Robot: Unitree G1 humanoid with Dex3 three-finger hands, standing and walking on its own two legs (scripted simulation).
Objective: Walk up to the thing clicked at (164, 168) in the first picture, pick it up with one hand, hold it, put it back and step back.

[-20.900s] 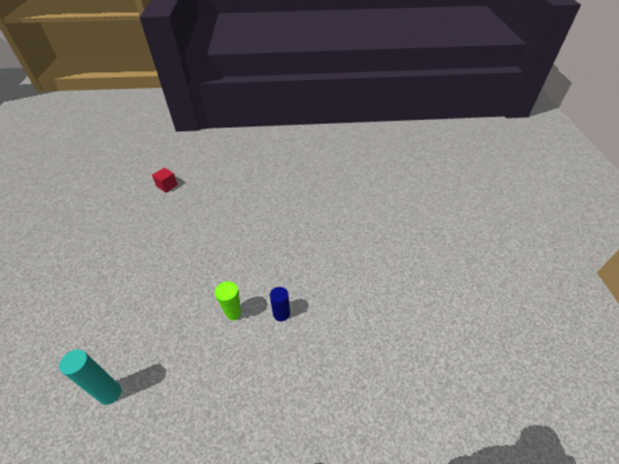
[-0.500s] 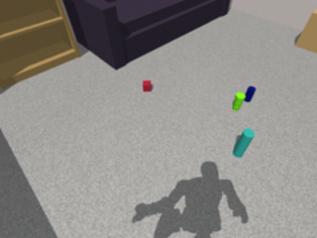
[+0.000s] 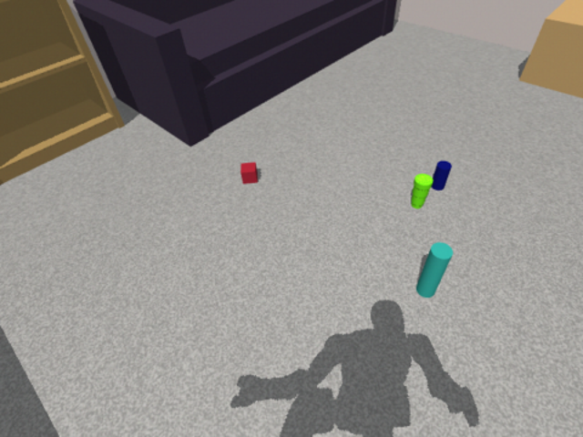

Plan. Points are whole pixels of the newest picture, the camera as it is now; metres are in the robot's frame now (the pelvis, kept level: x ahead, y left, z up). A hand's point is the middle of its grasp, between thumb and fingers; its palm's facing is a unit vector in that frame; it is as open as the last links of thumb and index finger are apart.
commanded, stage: walk up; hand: left
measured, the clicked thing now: (249, 173) +1.46 +0.27 -0.72
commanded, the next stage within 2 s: none
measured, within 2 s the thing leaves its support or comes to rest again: neither
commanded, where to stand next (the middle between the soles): +1.04 +0.08 m, yaw +1 degrees
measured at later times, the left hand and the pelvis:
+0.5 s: hand (122, 392) +0.24 +0.32 -0.16, palm faces -0.01 -0.95 -0.33, open 7.4 cm; pelvis +0.22 +0.05 +0.00, yaw +2 degrees
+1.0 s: hand (166, 233) +0.55 +0.30 -0.11, palm faces -0.02 -0.92 -0.39, open 7.4 cm; pelvis +0.45 +0.03 +0.00, yaw +0 degrees
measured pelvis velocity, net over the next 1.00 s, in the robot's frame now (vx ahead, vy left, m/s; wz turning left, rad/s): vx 0.45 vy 0.03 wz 0.00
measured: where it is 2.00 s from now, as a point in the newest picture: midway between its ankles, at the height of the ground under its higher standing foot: (286, 271)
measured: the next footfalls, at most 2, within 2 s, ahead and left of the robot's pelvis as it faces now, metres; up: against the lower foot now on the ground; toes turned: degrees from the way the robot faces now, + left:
left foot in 0.40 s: +0.34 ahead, +0.16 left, +0.00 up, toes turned +8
right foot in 0.86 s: +0.56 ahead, -0.09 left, +0.00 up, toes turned -4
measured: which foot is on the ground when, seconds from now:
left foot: up 0.00-0.38, down 0.40-0.88, up 0.90-1.00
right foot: down 0.00-0.42, up 0.44-0.84, down 0.86-1.00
